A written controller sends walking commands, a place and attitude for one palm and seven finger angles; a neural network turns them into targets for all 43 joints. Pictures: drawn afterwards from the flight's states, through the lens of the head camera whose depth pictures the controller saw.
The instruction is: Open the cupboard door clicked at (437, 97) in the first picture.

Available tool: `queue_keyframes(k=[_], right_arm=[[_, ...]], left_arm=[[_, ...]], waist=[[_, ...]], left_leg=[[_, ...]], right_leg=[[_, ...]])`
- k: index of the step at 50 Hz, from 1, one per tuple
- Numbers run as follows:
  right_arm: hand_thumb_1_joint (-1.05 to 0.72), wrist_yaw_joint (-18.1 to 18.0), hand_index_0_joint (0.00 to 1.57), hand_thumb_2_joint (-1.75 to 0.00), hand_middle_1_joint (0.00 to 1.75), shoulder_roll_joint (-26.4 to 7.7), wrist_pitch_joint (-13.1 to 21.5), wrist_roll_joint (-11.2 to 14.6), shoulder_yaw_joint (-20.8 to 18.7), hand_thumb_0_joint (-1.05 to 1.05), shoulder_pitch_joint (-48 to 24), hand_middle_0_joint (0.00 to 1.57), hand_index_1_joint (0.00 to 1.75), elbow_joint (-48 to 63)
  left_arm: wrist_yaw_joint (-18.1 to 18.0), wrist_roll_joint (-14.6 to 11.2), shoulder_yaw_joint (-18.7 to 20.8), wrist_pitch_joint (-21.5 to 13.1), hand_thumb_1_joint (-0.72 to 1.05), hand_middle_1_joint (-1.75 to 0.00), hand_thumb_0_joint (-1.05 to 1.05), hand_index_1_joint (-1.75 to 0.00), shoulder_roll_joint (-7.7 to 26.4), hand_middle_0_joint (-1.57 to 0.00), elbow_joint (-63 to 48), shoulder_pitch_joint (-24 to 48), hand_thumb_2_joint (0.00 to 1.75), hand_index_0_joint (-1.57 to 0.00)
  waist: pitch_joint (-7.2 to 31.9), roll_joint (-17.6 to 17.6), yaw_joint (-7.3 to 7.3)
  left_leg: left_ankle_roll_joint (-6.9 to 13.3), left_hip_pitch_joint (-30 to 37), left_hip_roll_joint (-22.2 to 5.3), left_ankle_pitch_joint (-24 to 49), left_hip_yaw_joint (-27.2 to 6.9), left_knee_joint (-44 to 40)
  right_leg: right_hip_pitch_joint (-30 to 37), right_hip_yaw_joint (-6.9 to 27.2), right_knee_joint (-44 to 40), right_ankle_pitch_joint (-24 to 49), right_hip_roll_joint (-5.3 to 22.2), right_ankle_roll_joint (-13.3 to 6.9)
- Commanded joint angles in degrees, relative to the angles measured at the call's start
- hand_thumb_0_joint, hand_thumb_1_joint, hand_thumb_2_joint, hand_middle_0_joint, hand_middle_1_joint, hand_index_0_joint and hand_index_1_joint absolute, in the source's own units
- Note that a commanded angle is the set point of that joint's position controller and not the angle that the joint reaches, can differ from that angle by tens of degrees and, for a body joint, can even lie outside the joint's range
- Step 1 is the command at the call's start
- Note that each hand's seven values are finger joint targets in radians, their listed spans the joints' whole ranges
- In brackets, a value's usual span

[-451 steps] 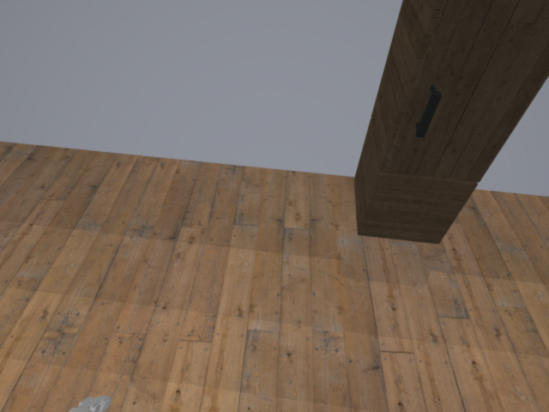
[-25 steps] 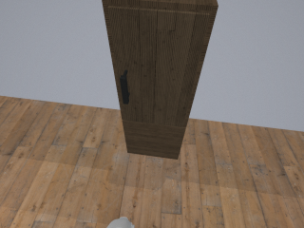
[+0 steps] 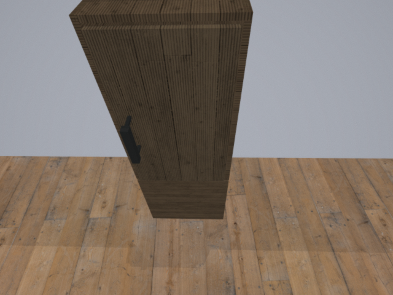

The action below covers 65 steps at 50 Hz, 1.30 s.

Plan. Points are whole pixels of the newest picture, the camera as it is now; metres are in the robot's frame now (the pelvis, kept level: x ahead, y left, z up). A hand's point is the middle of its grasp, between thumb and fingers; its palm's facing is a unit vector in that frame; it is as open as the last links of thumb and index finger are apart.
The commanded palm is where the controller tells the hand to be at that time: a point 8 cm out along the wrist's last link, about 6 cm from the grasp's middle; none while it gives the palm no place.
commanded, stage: come to a stop and stand still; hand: left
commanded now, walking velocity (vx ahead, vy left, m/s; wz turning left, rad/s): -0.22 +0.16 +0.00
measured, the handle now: (132, 140) +0.53 +0.22 -0.06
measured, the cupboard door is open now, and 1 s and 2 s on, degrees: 0 0 0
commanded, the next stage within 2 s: look again from close up in 1.32 s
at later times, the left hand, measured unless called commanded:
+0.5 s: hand out of the picture -0.03 +0.23 -0.17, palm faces +0.11 -0.97 -0.22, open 7.3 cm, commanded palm none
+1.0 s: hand out of the picture -0.07 +0.14 -0.16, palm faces +0.08 -0.98 -0.20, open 7.2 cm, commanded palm none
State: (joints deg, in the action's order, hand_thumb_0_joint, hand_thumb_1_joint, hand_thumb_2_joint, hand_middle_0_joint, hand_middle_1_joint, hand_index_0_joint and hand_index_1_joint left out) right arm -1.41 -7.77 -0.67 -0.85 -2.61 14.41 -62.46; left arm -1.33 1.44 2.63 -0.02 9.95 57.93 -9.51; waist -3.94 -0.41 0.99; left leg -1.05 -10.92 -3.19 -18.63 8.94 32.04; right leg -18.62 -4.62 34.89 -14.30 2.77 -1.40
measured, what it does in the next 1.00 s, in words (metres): steps on the spot: left foot, then right foot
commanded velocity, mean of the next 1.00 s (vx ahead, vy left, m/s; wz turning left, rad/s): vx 0.03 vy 0.00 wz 0.00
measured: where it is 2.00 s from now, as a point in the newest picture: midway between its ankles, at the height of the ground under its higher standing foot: outside the picture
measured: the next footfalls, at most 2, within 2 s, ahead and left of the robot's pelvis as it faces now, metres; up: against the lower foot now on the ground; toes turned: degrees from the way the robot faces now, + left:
left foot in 0.44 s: -0.05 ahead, +0.16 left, +0.00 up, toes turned +3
right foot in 0.78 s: -0.05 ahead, -0.09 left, +0.00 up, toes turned -3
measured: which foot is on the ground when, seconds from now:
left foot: down 0.00-0.00, up 0.02-0.42, down 0.44-0.80, up 0.82-1.00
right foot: down 0.00-0.44, up 0.46-0.76, down 0.78-1.00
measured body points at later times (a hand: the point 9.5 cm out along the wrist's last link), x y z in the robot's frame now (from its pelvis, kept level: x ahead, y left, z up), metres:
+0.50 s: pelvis -0.07 +0.03 +0.01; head -0.07 +0.04 +0.46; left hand -0.04 +0.28 -0.15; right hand -0.01 -0.21 -0.14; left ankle -0.09 +0.16 -0.73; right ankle +0.02 -0.09 -0.71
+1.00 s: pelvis -0.06 -0.02 +0.01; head -0.04 -0.04 +0.46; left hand -0.07 +0.19 -0.14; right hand -0.07 -0.24 -0.16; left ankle -0.06 +0.13 -0.71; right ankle -0.09 -0.08 -0.73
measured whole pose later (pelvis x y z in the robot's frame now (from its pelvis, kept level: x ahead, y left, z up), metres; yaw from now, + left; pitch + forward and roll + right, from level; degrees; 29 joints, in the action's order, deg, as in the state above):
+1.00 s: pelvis -0.06 -0.02 +0.01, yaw +2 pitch -1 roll +1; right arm -2.1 -8.6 -1.0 -0.4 -1.5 16.9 -66.1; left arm -1.8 0.7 0.7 -1.0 6.3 65.3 -15.9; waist -2.7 -2.0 0.5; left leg -1.5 -14.6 -4.2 -20.8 2.4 35.2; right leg -6.6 -6.3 24.8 -17.2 -2.2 -4.7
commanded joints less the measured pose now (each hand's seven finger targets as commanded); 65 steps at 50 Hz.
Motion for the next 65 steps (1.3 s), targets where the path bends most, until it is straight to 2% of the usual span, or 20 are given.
queue_keyframes(k=[1, 4, 8, 15, 19, 20, 21, 22, 24, 28, 32, 35, 37, 39, 40, 42, 46, 53, 56, 65], right_arm=[[-0.90, -0.8, 0.20, -0.90, 0.30, -4.1, -1.4, 0.8, -1.6, 0.00, 2.0, 0.20, 0.30, 4.3], [-0.90, -0.6, 0.20, -0.90, 0.30, -5.0, -2.2, 0.5, -2.1, 0.00, 1.4, 0.20, 0.30, 4.2], [-0.90, 0.3, 0.20, -0.90, 0.30, -6.0, -2.9, 0.1, -2.3, 0.00, 0.5, 0.20, 0.30, 4.6], [-0.90, 1.2, 0.20, -0.90, 0.30, -5.7, -1.9, 0.2, -1.4, 0.00, -0.7, 0.20, 0.30, 6.2], [-0.90, 1.1, 0.20, -0.90, 0.30, -4.4, -0.7, 0.3, -0.6, 0.00, 7.4, 0.20, 0.30, 3.4], [-0.90, 0.9, 0.20, -0.90, 0.30, -5.6, -0.2, 0.1, -0.5, 0.00, 9.8, 0.20, 0.30, 2.6], [-0.90, 0.6, 0.20, -0.90, 0.30, -8.4, 0.3, -0.5, -0.9, 0.00, 9.1, 0.20, 0.30, 3.0], [-0.90, 0.3, 0.20, -0.90, 0.30, -11.6, 0.3, -1.0, -1.2, 0.00, 4.9, 0.20, 0.30, 4.7], [-0.90, 0.0, 0.20, -0.90, 0.30, -11.1, 0.5, -1.1, -0.4, 0.00, -3.4, 0.20, 0.30, 6.8], [-0.90, -0.7, 0.20, -0.90, 0.30, -10.3, 1.2, -0.6, -0.2, 0.00, -1.1, 0.20, 0.30, 5.6], [-0.90, -1.0, 0.20, -0.90, 0.30, -9.7, 1.5, -0.7, -0.8, 0.00, 6.5, 0.20, 0.30, 3.0], [-0.90, -1.0, 0.20, -0.90, 0.30, -9.6, 1.5, -0.9, -0.8, 0.00, 7.5, 0.20, 0.30, 1.6], [-0.90, -1.1, 0.20, -0.90, 0.30, -9.0, 1.5, -0.2, -0.7, 0.00, 6.5, 0.20, 0.30, 1.1], [-0.90, -0.7, 0.20, -0.90, 0.30, -3.7, 1.8, 0.9, 0.5, 0.00, 6.5, 0.20, 0.30, 1.8], [-0.90, -0.6, 0.20, -0.90, 0.30, -3.2, 1.6, 0.6, 0.9, 0.00, 4.4, 0.20, 0.30, 2.6], [-0.90, -0.8, 0.20, -0.90, 0.30, -3.6, 0.8, 0.0, 0.7, 0.00, 3.1, 0.20, 0.30, 1.7], [-0.90, -1.0, 0.20, -0.90, 0.30, -1.7, 0.5, 0.5, 1.2, 0.00, 4.6, 0.20, 0.30, -1.3], [-0.90, -1.5, 0.20, -0.90, 0.30, -3.1, 0.9, 0.1, 1.4, 0.00, 6.2, 0.20, 0.30, -3.7], [-0.90, -1.5, 0.20, -0.90, 0.30, -3.1, 0.8, 0.4, 1.5, 0.00, 4.3, 0.20, 0.30, -3.7], [-0.90, -1.7, 0.20, -0.90, 0.30, -3.2, 0.8, 0.3, 1.7, 0.00, 3.9, 0.20, 0.30, -3.4]], left_arm=[[-1.2, -0.2, 2.2, -0.5, 0.90, -0.30, 0.00, -0.30, 11.3, -0.20, -0.3, -9.7, 0.90, -0.20], [-1.9, -0.2, 2.3, 0.2, 0.90, -0.30, 0.00, -0.30, 9.5, -0.20, -2.6, -3.7, 0.90, -0.20], [-1.8, -0.2, 2.4, 0.1, 0.90, -0.30, 0.00, -0.30, 9.4, -0.20, -4.0, -2.6, 0.90, -0.20], [-1.2, 0.8, 3.2, 0.6, 0.90, -0.30, 0.00, -0.30, 11.3, -0.20, -3.7, -3.3, 0.90, -0.20], [-0.8, 0.3, 2.7, 1.1, 0.90, -0.30, 0.00, -0.30, 10.5, -0.20, -3.1, -0.8, 0.90, -0.20], [-0.7, -0.2, 2.1, 1.3, 0.90, -0.30, 0.00, -0.30, 8.7, -0.20, -3.2, -0.7, 0.90, -0.20], [-0.4, -0.9, 1.3, 1.6, 0.90, -0.30, 0.00, -0.30, 5.8, -0.20, -3.3, -1.5, 0.90, -0.20], [-0.2, -1.2, 0.7, 1.8, 0.90, -0.30, 0.00, -0.30, 3.3, -0.20, -3.5, -1.2, 0.90, -0.20], [0.5, -0.1, 1.3, 2.1, 0.90, -0.30, 0.00, -0.30, 4.4, -0.20, -2.0, -1.9, 0.90, -0.20], [1.5, 0.2, 1.2, 1.5, 0.90, -0.30, 0.00, -0.30, 4.1, -0.20, 1.3, -7.7, 0.90, -0.20], [1.6, -0.1, 0.3, 0.5, 0.90, -0.30, 0.00, -0.30, 3.5, -0.20, 0.2, -3.8, 0.90, -0.20], [1.4, -0.7, -0.4, -0.3, 0.90, -0.30, 0.00, -0.30, 1.9, -0.20, 0.7, -4.4, 0.90, -0.20], [1.1, -0.9, -0.3, -1.0, 0.90, -0.30, 0.00, -0.30, 1.6, -0.20, 3.7, -10.8, 0.90, -0.20], [0.0, -0.6, 0.3, -1.8, 0.90, -0.30, 0.00, -0.30, 7.3, -0.20, 5.8, -14.5, 0.90, -0.20], [-0.1, -0.8, 0.3, -1.7, 0.90, -0.30, 0.00, -0.30, 8.7, -0.20, 5.9, -14.4, 0.90, -0.20], [-0.4, -0.8, -0.1, -2.0, 0.90, -0.30, 0.00, -0.30, 5.8, -0.20, 6.1, -12.2, 0.90, -0.20], [-0.8, -0.9, -0.9, -1.8, 0.90, -0.30, 0.00, -0.30, 3.3, -0.20, 6.2, -10.3, 0.90, -0.20], [-0.9, -1.5, -1.6, -1.1, 0.90, -0.30, 0.00, -0.30, 1.0, -0.20, 6.8, -9.5, 0.90, -0.20], [-1.1, -1.3, -1.4, -0.6, 0.90, -0.30, 0.00, -0.30, 1.9, -0.20, 7.0, -9.8, 0.90, -0.20], [-1.3, -1.2, -1.7, -0.9, 0.90, -0.30, 0.00, -0.30, 1.8, -0.20, 7.6, -12.1, 0.90, -0.20]], waist=[[10.1, 12.1, -3.18], [8.5, 6.7, -2.00], [9.0, 8.0, -2.22], [7.7, 11.8, -3.74], [7.1, 11.1, 0.22], [7.0, 5.6, 1.18], [4.3, -5.9, 0.83], [-1.2, -16.1, 0.32], [-5.4, -15.0, -2.45], [-4.9, -9.0, -2.71], [-2.6, -8.7, 1.38], [1.1, -9.7, 1.68], [4.4, -6.5, -1.33], [6.5, 8.5, -1.64], [3.8, 10.9, -2.20], [1.2, 13.1, -1.95], [0.8, 5.7, -0.84], [-1.1, 0.4, 0.01], [-2.6, -2.5, -0.52], [0.1, 0.8, -0.82]], left_leg=[[-0.3, -9.6, 2.0, -18.8, -7.1, 23.8], [-0.9, -14.2, 2.1, -13.4, -10.9, 35.0], [-2.4, -14.7, 2.3, -7.9, -11.0, 34.0], [-1.5, -8.3, 2.2, -8.7, -7.9, 13.4], [-0.1, 6.5, 3.4, 0.4, -5.0, -6.4], [0.3, 10.0, 1.9, 1.1, -7.0, -11.6], [2.7, 6.0, -5.4, -8.2, -18.0, -18.9], [5.9, -4.9, -14.3, -20.9, -28.6, -27.4], [8.6, -18.2, -15.2, -24.2, -28.6, -31.3], [7.4, -5.1, -9.5, -9.0, -18.7, -25.8], [9.4, 5.9, -11.8, 1.6, -20.3, -22.4], [9.7, 7.5, -11.6, 14.1, -19.6, -17.3], [6.5, 3.4, -8.2, 17.2, -15.7, -10.4], [1.0, -8.8, -0.9, 1.8, -7.6, -2.2], [0.1, -10.5, 0.4, -7.5, -6.2, 0.1], [0.1, -9.6, -1.0, -8.3, -8.2, 5.8], [-0.2, -7.7, -1.4, -4.4, -7.3, 6.2], [1.0, 5.0, -4.4, 17.9, -9.1, -7.9], [1.0, 3.2, -4.4, 16.5, -8.4, -8.3], [0.9, 4.5, -3.9, 16.4, -7.8, -9.7]], right_leg=[[13.5, 17.1, -10.1, 60.3, 21.0, -12.3], [12.2, 13.8, -10.8, 49.1, 18.4, -11.8], [11.4, 11.9, -13.2, 36.8, 16.1, -9.2], [9.1, 15.0, -19.2, 7.1, 14.6, -8.5], [-0.8, 12.2, -19.5, -10.7, 9.8, -3.5], [-4.5, 10.0, -16.0, -14.3, 7.2, -1.2], [-8.1, 6.4, -8.5, -15.2, 2.5, 1.3], [-8.1, 1.7, 0.2, -10.6, -1.0, 2.7], [-1.2, 4.9, 11.0, -7.1, -0.2, 2.3], [-9.2, 4.2, 20.0, -4.8, -2.1, 3.2], [-11.3, 3.2, 11.0, -8.7, -0.2, 3.5], [-3.3, 1.6, -1.3, -11.7, -1.3, 3.1], [8.9, 1.0, -15.2, 2.1, -1.4, 3.0], [21.2, 14.0, -19.1, 15.3, 10.7, -0.4], [17.5, 16.1, -19.8, 17.7, 14.9, -3.7], [12.9, 15.2, -19.7, 23.8, 13.2, -6.5], [13.5, 9.6, -16.6, 33.3, 11.1, -7.4], [4.4, 6.7, -16.6, 14.1, 4.5, -1.4], [6.4, 6.8, -17.7, 12.8, 4.0, -0.2], [10.6, 6.8, -18.2, 18.5, 4.3, 0.4]])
